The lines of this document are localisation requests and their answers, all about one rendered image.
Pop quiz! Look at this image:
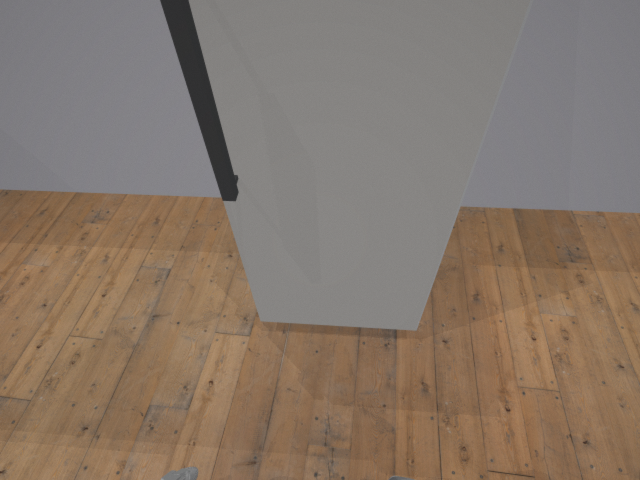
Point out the fridge door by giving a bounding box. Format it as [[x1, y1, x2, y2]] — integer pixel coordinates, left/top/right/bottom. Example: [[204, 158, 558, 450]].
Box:
[[189, 0, 530, 330]]

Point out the handle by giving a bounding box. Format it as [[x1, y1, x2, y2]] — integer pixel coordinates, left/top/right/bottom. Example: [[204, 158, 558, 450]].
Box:
[[160, 0, 239, 201]]

